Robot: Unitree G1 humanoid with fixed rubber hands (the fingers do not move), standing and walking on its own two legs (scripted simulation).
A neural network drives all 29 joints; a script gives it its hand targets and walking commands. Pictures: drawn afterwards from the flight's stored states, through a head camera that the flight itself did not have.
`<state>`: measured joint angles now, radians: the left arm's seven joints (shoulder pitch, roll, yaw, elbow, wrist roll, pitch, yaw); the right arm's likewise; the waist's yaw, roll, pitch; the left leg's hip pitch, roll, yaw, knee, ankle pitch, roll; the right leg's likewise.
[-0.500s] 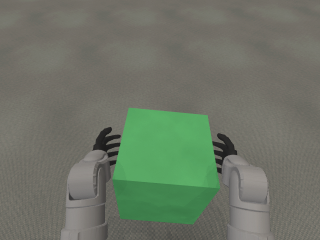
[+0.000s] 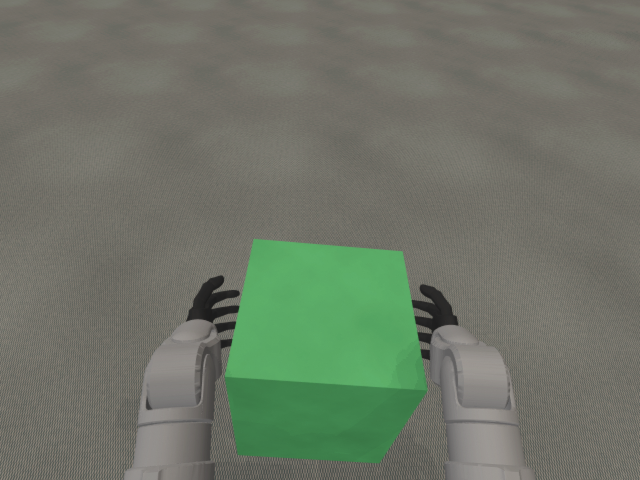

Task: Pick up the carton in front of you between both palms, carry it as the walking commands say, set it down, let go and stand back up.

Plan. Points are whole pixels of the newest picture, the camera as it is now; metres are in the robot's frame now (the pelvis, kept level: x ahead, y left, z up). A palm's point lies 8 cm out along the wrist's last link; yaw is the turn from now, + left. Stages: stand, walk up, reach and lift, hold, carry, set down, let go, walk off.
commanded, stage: carry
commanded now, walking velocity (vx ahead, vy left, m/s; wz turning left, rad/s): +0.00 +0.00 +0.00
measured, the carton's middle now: (318, 355) +0.30 +0.01 -0.04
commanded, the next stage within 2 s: hold in 1.48 s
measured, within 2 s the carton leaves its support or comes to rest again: neither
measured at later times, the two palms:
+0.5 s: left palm (202, 353) +0.26 +0.15 +0.03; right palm (435, 361) +0.26 -0.14 +0.02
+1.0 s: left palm (196, 381) +0.22 +0.15 +0.04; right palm (448, 387) +0.22 -0.15 +0.03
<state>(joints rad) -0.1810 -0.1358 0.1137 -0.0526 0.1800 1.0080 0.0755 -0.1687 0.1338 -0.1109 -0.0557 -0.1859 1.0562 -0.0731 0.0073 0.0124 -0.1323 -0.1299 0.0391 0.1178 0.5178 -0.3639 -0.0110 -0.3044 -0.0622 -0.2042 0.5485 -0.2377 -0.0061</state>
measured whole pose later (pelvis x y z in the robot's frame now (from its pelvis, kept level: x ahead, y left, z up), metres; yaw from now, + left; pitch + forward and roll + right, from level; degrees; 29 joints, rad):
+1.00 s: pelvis -0.07 +0.00 -0.01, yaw +0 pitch +1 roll +0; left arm -0.27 -0.15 0.20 0.23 0.27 0.72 0.03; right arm -0.26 0.15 -0.18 0.23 -0.26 0.77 -0.05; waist 0.00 0.01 -0.09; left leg -0.19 0.02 0.12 0.53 -0.36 0.02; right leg -0.35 -0.08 -0.20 0.52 -0.18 -0.03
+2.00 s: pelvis -0.11 -0.03 +0.00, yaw +9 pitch -8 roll +0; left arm -0.42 -0.19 0.38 0.47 0.36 0.61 0.00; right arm -0.39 0.19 -0.34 0.39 -0.35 0.70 -0.03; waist -0.01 0.04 0.06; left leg -0.10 -0.01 -0.03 0.53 -0.29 0.02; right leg -0.19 0.01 -0.04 0.49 -0.16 -0.03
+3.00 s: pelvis -0.15 -0.01 -0.19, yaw +12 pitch +42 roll +1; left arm -0.96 -0.09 0.38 0.69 0.25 0.25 0.13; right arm -0.86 0.04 -0.54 0.56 -0.26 0.32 -0.02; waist -0.12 0.08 -0.11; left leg -1.69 -0.10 0.01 1.50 -0.54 0.03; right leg -1.77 -0.02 0.03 1.42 -0.38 0.02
